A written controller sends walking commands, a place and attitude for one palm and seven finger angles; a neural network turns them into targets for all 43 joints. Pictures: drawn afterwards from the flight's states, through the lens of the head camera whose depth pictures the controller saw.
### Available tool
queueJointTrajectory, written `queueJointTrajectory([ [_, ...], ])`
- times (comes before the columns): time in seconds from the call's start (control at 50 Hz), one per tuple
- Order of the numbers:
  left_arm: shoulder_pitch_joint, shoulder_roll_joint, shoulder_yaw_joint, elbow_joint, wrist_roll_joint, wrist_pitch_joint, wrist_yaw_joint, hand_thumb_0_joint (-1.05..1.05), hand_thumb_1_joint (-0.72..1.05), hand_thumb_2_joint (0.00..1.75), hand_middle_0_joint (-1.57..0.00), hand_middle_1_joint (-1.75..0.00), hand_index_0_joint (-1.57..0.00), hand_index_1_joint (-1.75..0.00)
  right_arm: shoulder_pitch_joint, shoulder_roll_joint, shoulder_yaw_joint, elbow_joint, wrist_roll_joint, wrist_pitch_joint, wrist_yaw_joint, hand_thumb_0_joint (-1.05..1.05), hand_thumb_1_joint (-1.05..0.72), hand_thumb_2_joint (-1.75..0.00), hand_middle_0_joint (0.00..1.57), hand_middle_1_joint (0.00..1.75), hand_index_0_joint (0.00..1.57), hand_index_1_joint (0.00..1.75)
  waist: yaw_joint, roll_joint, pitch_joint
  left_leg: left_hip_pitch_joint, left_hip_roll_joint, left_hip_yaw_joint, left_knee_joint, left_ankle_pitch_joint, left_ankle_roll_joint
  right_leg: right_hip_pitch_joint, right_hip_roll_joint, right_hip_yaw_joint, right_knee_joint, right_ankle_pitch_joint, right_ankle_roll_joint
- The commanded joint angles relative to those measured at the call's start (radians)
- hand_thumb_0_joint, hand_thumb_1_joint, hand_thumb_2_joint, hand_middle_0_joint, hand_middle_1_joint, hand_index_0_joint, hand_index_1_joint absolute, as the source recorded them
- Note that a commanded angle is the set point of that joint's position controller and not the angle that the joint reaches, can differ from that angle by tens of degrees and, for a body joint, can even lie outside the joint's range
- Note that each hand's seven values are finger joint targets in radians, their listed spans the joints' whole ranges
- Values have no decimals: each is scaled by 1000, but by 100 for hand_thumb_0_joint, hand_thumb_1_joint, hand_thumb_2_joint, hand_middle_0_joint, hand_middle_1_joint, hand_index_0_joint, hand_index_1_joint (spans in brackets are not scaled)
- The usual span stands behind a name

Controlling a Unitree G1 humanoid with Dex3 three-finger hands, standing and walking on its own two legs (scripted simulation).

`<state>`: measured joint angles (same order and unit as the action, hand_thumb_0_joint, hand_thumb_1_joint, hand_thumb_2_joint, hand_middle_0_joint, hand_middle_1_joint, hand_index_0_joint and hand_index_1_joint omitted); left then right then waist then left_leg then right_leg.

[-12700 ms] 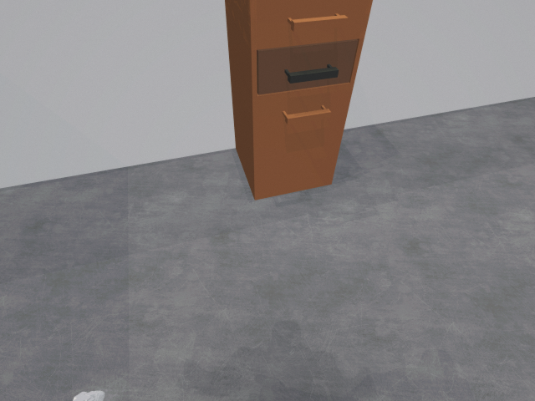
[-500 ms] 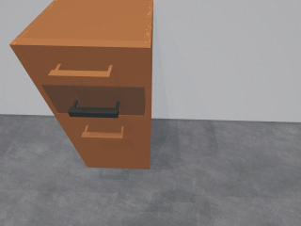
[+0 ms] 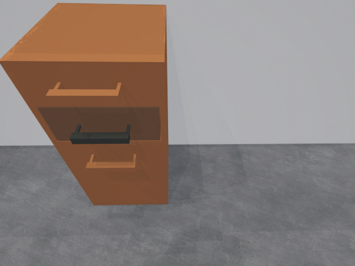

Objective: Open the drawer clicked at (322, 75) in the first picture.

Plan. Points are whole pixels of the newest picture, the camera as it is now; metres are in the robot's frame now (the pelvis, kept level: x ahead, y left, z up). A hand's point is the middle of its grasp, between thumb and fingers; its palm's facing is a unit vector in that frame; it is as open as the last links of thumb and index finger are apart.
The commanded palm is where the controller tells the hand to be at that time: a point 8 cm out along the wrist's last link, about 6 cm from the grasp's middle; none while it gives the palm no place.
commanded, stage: come to a stop and stand still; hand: left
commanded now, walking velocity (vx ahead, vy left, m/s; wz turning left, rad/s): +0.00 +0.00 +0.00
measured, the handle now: (102, 132) +0.54 +0.28 -0.08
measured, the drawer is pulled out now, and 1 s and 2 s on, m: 0.00 0.00 0.00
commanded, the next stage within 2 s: look again from close up in 0.42 s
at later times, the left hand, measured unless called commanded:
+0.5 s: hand out of the picture -0.03 +0.17 -0.17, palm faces +0.01 -0.99 -0.13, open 7.4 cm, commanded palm none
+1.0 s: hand out of the picture -0.01 +0.19 -0.18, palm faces +0.01 -0.99 -0.14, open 7.4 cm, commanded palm none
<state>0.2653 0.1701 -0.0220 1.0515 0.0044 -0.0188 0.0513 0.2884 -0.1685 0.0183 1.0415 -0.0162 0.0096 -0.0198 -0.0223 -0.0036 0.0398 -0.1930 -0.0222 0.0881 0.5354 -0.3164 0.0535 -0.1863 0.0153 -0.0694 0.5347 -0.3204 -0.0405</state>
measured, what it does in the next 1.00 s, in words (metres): stands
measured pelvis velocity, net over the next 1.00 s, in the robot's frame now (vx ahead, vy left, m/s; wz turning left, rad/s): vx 0.00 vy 0.04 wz -0.02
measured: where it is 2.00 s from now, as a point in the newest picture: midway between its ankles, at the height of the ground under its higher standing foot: outside the picture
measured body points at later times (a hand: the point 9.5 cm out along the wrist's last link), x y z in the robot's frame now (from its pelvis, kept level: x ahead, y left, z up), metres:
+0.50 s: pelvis -0.01 +0.02 +0.01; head +0.00 +0.03 +0.46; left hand -0.03 +0.22 -0.16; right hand -0.01 -0.20 -0.15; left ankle -0.01 +0.08 -0.73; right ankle -0.02 -0.09 -0.73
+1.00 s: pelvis +0.00 +0.04 +0.01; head +0.01 +0.05 +0.46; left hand -0.01 +0.24 -0.16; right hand -0.02 -0.17 -0.15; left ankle -0.01 +0.08 -0.73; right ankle -0.02 -0.09 -0.73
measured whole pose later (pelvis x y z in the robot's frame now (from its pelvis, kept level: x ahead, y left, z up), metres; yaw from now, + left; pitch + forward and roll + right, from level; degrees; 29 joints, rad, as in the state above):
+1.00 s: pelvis +0.00 +0.04 +0.01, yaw -1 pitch -1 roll +0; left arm 0.33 0.12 -0.02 1.11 0.01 -0.01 0.05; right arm 0.31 -0.12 0.03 1.15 -0.01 -0.03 -0.04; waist 0.00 -0.03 0.02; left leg -0.14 -0.07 0.12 0.41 -0.26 0.11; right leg -0.15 -0.03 -0.04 0.44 -0.27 0.02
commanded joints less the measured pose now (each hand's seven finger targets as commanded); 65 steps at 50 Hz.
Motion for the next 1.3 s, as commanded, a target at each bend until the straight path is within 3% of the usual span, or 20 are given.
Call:
queueJointTrajectory([
  [0.0,64,90,16,-37,4,-8,-2,0,90,90,-20,-30,-20,-30,34,-91,-13,-22,-2,-22,-1,0,-90,-90,20,30,20,30,15,22,31,-46,125,-143,-134,142,3,-13,-124,142,-132,149,-27],
  [0.06,63,85,13,-35,4,-6,-6,0,90,90,-20,-30,-20,-30,33,-95,-12,-14,-1,-22,-1,0,-90,-90,20,30,20,30,14,6,54,-59,123,-151,-166,80,3,-28,-121,144,-152,86,-24],
  [0.2,100,67,10,-14,5,-9,-8,0,90,90,-20,-30,-20,-30,42,-94,-9,20,2,-35,-4,0,-90,-90,20,30,20,30,19,5,19,-26,132,-152,-187,142,9,-3,-120,132,-150,152,-12],
  [0.36,130,47,6,10,7,-6,-7,0,90,90,-20,-30,-20,-30,49,-82,-7,50,5,-37,-7,0,-90,-90,20,30,20,30,20,6,60,-39,132,-152,-219,98,10,-19,-117,127,-160,136,-6],
  [0.54,150,30,5,25,6,-5,-5,0,90,90,-20,-30,-20,-30,61,-71,-6,68,6,-41,-11,0,-90,-90,20,30,20,30,21,2,56,-33,134,-153,-232,107,13,-13,-118,119,-156,153,-1],
  [0.78,156,15,9,33,6,-1,0,0,90,90,-20,-30,-20,-30,90,-59,-6,89,6,-50,-19,0,-90,-90,20,30,20,30,23,-2,33,8,144,-149,-225,269,17,6,-114,104,-134,200,8],
  [1.1,155,5,14,37,5,6,1,0,90,90,-20,-30,-20,-30,110,-53,-7,98,6,-51,-25,0,-90,-90,20,30,20,30,23,-2,42,37,153,-162,-248,309,10,-10,-111,95,-132,177,14],
  [1.12,154,61,6,61,23,-14,34,0,90,90,-20,-30,-20,-30,43,-115,-9,10,20,-54,-15,0,-90,-90,20,30,20,30,29,21,95,-37,175,-168,-82,719,-34,-72,-130,101,-125,295,30],
  [1.14,-597,356,-4,-1515,154,-152,57,0,88,89,-20,-32,-20,-32,103,-274,-38,-355,64,-196,-33,0,-90,-90,20,30,20,30,-75,340,-445,324,130,-257,-168,746,-95,-93,-3,83,59,219,19],
  [1.16,-210,285,0,-1224,200,-58,131,0,85,88,-20,-33,-20,-33,-27,-190,-21,-285,57,-314,-69,0,-90,-90,20,30,20,30,12,439,-409,388,198,-280,-258,727,-157,-255,-20,44,233,-83,5],
  [1.18,65,132,-77,-1091,193,100,179,0,83,87,-21,-34,-21,-34,-43,-158,-47,-264,73,-349,-71,0,-90,-90,20,30,20,30,15,289,-231,175,172,-273,-310,456,-191,-322,-10,35,296,-146,19],
  [1.2,86,-6,-188,-1078,198,136,181,0,81,86,-21,-36,-21,-36,4,-138,-49,-247,85,-366,-67,0,-90,-90,20,30,20,30,-15,161,-110,123,126,-209,-254,385,-134,-357,-11,42,265,-101,25],
  [1.22,53,-10,-236,-1131,252,122,192,0,78,85,-21,-37,-21,-37,-18,-162,-54,-299,74,-386,-57,0,-90,-90,20,30,20,30,-18,69,-62,67,113,-195,-199,324,-95,-371,-16,30,213,-114,24],
  [1.26,26,58,-247,-1154,461,107,236,0,74,83,-21,-40,-21,-40,-57,-206,-51,-376,27,-378,-43,0,-90,-90,20,30,20,30,-38,-74,-67,-67,80,-204,-74,106,-65,-377,7,33,96,-65,2],
  [1.28,-6,91,-222,-1121,568,102,261,0,71,82,-21,-42,-21,-42,-68,-228,-61,-418,13,-358,-28,0,-90,-90,20,30,20,30,-37,-65,-114,-118,51,-208,-8,80,-56,-349,16,78,70,-30,-9],
])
